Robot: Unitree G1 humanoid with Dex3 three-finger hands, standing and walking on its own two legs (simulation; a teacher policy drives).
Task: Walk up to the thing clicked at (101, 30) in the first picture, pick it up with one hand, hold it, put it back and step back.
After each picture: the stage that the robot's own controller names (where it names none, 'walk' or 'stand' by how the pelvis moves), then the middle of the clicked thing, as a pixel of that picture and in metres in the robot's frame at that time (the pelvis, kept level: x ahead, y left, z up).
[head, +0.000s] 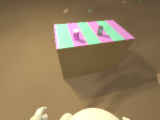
stand; (99, 30) +1.07 -0.13 -0.03
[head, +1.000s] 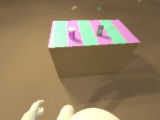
walk; (99, 30) +0.96 -0.10 +0.00
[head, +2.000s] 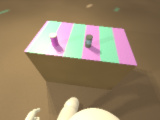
walk; (88, 41) +0.71 +0.08 -0.01
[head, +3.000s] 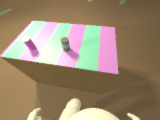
walk; (65, 44) +0.59 +0.24 +0.00
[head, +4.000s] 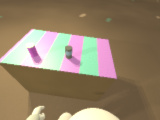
stand; (68, 52) +0.60 +0.19 -0.02
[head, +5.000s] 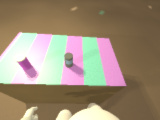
stand; (68, 60) +0.47 +0.14 -0.02
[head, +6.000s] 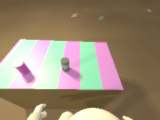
stand; (65, 64) +0.44 +0.19 -0.02
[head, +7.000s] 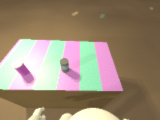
stand; (64, 65) +0.43 +0.19 -0.03
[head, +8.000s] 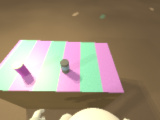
stand; (65, 66) +0.42 +0.19 -0.03
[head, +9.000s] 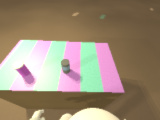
stand; (65, 66) +0.43 +0.18 -0.03
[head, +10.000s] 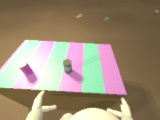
rise first; (67, 66) +0.42 +0.19 -0.03
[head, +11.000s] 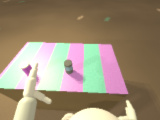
go down; (68, 67) +0.43 +0.18 -0.02
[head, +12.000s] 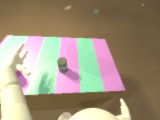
go down; (62, 65) +0.41 +0.17 +0.00
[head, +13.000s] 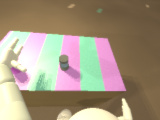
approach; (64, 63) +0.42 +0.17 +0.01
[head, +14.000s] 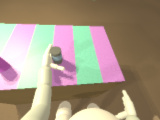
close; (56, 56) +0.44 +0.19 +0.05
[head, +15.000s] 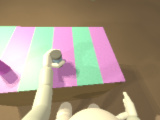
lift; (57, 59) +0.41 +0.18 +0.04
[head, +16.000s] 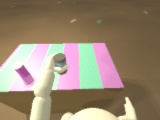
lift; (61, 64) +0.33 +0.17 +0.16
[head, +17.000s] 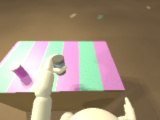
hold; (59, 65) +0.33 +0.18 +0.12
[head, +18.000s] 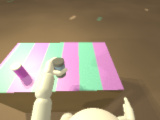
hold; (59, 68) +0.32 +0.18 +0.11
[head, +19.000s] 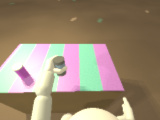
hold; (60, 66) +0.33 +0.18 +0.12
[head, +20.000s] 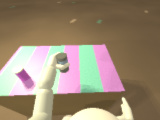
crouch; (62, 63) +0.35 +0.16 +0.14
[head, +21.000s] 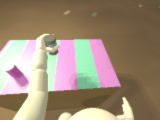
lower; (51, 45) +0.44 +0.23 +0.17
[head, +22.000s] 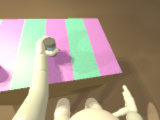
lower; (50, 47) +0.49 +0.20 +0.06
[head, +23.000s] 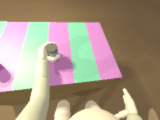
lower; (53, 53) +0.45 +0.19 +0.05
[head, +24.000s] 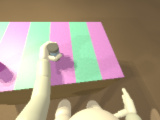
lower; (54, 52) +0.45 +0.19 +0.05
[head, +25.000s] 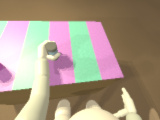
lower; (52, 51) +0.46 +0.20 +0.05
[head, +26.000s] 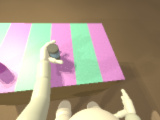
open; (54, 53) +0.45 +0.19 +0.05
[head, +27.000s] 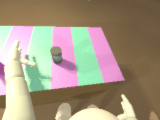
sink last; (56, 55) +0.45 +0.18 +0.04
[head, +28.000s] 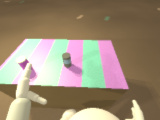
sink last; (67, 60) +0.47 +0.20 +0.02
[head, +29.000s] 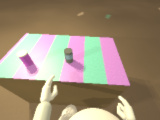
stand; (68, 55) +0.49 +0.19 +0.04
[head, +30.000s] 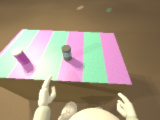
stand; (67, 53) +0.48 +0.20 +0.05
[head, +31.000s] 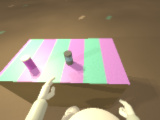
walk; (68, 58) +0.49 +0.19 +0.03
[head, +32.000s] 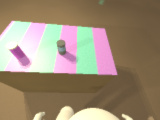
stand; (61, 47) +0.54 +0.24 -0.02
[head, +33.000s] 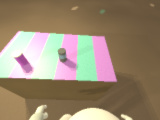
stand; (62, 55) +0.52 +0.23 -0.03
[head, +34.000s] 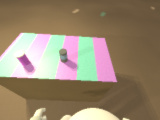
stand; (63, 55) +0.53 +0.23 -0.03
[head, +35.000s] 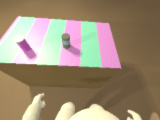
walk; (66, 41) +0.60 +0.20 -0.01
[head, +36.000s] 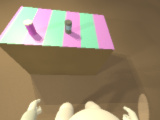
walk; (68, 27) +0.79 +0.24 -0.02
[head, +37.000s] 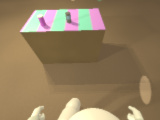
walk; (68, 17) +1.11 +0.35 -0.01
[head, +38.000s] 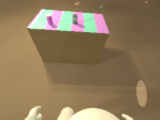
stand; (75, 19) +1.17 +0.23 -0.01
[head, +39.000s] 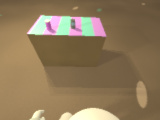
stand; (72, 23) +1.17 +0.23 -0.03
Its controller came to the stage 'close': yes
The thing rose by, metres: 0.23
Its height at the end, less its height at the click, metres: +0.00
